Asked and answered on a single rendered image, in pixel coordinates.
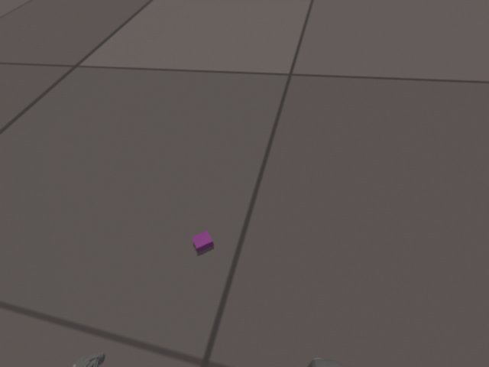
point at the left robot hand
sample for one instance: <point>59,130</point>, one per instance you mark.
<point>94,360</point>

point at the small box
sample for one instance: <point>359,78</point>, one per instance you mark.
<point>202,241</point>

